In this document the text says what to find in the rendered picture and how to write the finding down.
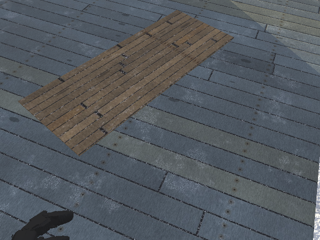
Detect robot left hand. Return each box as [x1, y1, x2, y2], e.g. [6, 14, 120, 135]
[11, 210, 74, 240]

